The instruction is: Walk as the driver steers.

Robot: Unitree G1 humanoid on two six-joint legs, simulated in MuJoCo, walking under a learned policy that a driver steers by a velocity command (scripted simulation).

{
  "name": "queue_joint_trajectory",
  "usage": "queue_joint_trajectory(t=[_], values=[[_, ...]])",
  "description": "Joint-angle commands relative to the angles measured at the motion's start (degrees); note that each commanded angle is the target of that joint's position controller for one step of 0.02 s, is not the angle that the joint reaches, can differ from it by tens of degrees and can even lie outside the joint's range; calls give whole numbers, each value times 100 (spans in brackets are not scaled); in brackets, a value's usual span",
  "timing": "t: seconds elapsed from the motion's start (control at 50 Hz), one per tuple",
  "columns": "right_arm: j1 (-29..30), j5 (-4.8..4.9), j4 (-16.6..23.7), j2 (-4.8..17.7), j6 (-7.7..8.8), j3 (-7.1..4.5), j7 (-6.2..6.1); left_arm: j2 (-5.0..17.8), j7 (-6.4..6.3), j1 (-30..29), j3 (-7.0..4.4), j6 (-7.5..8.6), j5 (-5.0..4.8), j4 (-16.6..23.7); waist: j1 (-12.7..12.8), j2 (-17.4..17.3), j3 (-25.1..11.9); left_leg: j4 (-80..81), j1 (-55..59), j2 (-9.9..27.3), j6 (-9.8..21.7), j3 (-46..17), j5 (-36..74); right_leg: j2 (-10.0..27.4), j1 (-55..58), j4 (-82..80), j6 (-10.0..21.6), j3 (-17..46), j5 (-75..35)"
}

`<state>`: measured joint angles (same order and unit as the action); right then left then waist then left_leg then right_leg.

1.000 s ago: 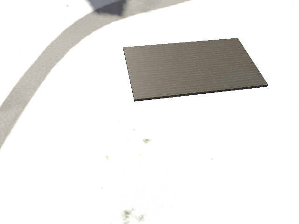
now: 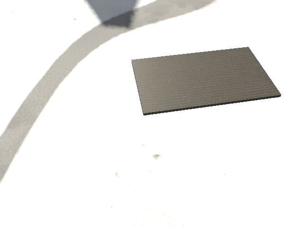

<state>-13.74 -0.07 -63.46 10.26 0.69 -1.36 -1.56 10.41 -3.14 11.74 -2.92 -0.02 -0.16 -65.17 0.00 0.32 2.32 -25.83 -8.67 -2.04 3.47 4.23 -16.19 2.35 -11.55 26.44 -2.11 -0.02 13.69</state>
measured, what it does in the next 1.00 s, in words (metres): steps on the spot: right foot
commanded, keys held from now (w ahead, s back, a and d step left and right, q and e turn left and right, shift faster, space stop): no key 0.26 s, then w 0.10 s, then no key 0.64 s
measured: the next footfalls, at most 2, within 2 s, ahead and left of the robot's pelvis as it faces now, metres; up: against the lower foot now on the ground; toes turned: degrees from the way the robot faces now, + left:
right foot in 0.56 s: +0.11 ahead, -0.15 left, +0.00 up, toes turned -3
left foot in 1.38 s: +0.09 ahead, +0.09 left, +0.00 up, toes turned +4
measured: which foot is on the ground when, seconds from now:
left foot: down 0.00-1.00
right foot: down 0.00-0.30, up 0.32-0.54, down 0.56-1.00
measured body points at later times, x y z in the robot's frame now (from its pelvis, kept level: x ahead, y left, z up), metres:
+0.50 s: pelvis +0.02 -0.02 +0.00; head +0.03 -0.03 +0.45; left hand +0.07 +0.24 -0.14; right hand +0.00 -0.27 -0.15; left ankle -0.02 +0.08 -0.74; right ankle +0.03 -0.15 -0.71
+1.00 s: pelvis +0.06 -0.06 +0.00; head +0.07 -0.07 +0.45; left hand +0.13 +0.18 -0.15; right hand +0.06 -0.31 -0.16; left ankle -0.01 +0.08 -0.74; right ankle +0.07 -0.15 -0.74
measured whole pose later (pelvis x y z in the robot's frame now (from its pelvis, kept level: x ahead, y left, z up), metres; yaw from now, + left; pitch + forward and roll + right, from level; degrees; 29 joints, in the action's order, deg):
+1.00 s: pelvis +0.06 -0.06 +0.00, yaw +0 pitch +0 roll +0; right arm -15.5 0.2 -63.9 11.3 -0.1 -1.4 -3.0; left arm 11.1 -1.2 8.3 -3.2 0.8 -0.6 -62.3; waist -0.3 -0.5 2.0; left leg -27.1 -6.0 3.1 -2.3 1.5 -20.8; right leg -1.5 -14.6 29.4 3.0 -3.9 14.6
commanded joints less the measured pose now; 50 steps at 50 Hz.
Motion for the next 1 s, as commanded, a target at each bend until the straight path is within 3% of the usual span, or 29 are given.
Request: queue_joint_trajectory(t=[0.02, 0.26, 0.28, 0.3, 0.32, 0.34, 0.36, 0.38, 0.4, 0.46, 0.5, 0.54, 0.56, 0.58, 0.6, 0.62, 0.66, 0.72, 0.8, 1.0], values=[[-258, 0, 120, 544, 38, -84, -15, 509, -20, 232, -65, 32, 1, 81, 11, -51, 52, 670, -298, 532, 67, -571, 874, 84, 67, -267, 190, 74, -790], [-397, 5, 160, 522, 39, -82, -13, 503, -34, 389, -33, 53, -4, 22, 3, -47, 64, 742, -295, 534, 90, -597, 806, 103, -7, -304, 175, 77, -740], [-513, 8, 114, 517, 31, -85, -23, 446, -37, 491, -21, 47, -5, -30, -13, -98, -72, 833, -223, 516, 129, -613, 123, 13, 18, -225, 181, -37, -313], [-586, 55, 110, 667, 12, -143, -42, 452, -47, 465, -30, 44, -35, -22, -79, -215, -7, 972, -226, 569, 263, -773, -1014, -166, -196, 102, 206, -253, 377], [-696, 111, 127, 929, 2, -233, -58, 484, -52, 326, -46, 62, -56, 66, -183, -480, 148, 1252, -200, 904, 511, -1275, -2219, -325, -708, 658, 241, -478, 1046], [-837, 141, 154, 1120, 19, -300, -64, 519, -40, 81, -53, 111, -65, 221, -285, -731, 389, 1675, -141, 1520, 834, -2066, -3095, -288, -1367, 1250, 320, -541, 1295], [-975, 116, 165, 1251, 82, -367, -72, 523, 1, -211, -51, 182, -79, 390, -413, -911, 617, 1995, -171, 2083, 1157, -2824, -3257, -30, -1877, 2055, 418, -282, 1383], [-962, 3, 206, 1114, 169, -338, -82, 544, 35, -412, -76, 243, -121, 484, -424, -761, 813, 2047, -17, 2324, 1323, -3091, -2497, 176, -2486, 2839, 456, 28, 1624], [-851, -39, 254, 940, 241, -291, -78, 560, 67, -266, -111, 285, -149, 435, -279, -537, 771, 1876, 245, 2297, 1315, -2889, -1583, 299, -2822, 3259, 477, 176, 1633], [-429, 32, 401, 633, 245, -177, -58, 387, 125, -63, -104, 362, -122, 332, -42, -307, 380, 1373, 202, 1571, 830, -1459, 817, 392, -2084, 2085, 379, 68, 1214], [-364, 26, 359, 732, 166, -155, -36, 191, 142, 76, -51, 339, -82, 252, 93, -454, 39, 843, -332, 1128, 649, -754, 1816, 24, -749, 907, 247, -371, 488], [-567, 127, 243, 842, 137, -161, 3, 332, 139, 582, -78, 235, -21, 66, 290, -335, -132, 431, -797, 930, 429, -616, 1815, -240, 439, -97, 235, -506, -959], [-672, 88, 225, 763, 168, -137, 8, 627, 110, 807, -124, 191, 32, 73, 285, 13, -238, 94, -1011, 725, 142, -492, 1429, 153, 915, -189, 316, -13, -1928], [-873, -78, 265, 519, 181, -85, -17, 912, 74, 754, -111, 166, 36, 193, -12, 803, -358, -430, -1192, 256, -215, -158, -92, 812, 1015, -152, 572, 729, -3306], [-1162, -33, 196, 116, 112, -10, -85, 788, 94, 681, -13, 176, 99, 149, -116, 1322, -653, -655, -878, 285, -425, -194, -891, 1395, 661, -306, 1295, 1312, -3017], [-1053, 6, 208, 247, 49, -30, -145, 659, 131, 345, 15, 201, 75, 225, -180, 1035, -428, -585, -714, 351, -510, -283, -743, 1250, 344, -420, 1377, 1450, -2311], [-906, -2, 206, 444, -21, -45, -184, 891, 166, -86, -53, 242, 23, 381, -239, 588, -230, -332, -660, 395, -460, -285, -155, 892, 53, -414, 1075, 1094, -1496], [-977, 0, 79, 610, -60, -57, -154, 834, 215, -46, -82, 309, -51, 403, -167, 118, -216, -36, -320, 471, -431, -342, 669, 423, 96, -151, 796, 516, -2313], [-839, 39, 41, 582, -34, -55, -129, 682, 197, 66, -93, 237, -68, 360, -51, 21, -506, 20, -253, 516, -442, -336, 1064, 279, 629, 113, 807, 297, -3190], [-688, 19, -46, 569, -66, -82, -169, 634, 172, -246, -120, 93, -36, 447, -50, -31, -170, 212, -266, 537, -440, -276, 726, 117, 347, -73, 761, 143, -1972]])
Keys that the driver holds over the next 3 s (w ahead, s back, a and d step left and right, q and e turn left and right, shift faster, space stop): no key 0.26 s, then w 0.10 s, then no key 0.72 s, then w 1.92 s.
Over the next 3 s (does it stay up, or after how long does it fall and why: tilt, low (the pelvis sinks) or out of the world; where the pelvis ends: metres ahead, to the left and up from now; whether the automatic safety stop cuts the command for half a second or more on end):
stays up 0.93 -0.05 -0.02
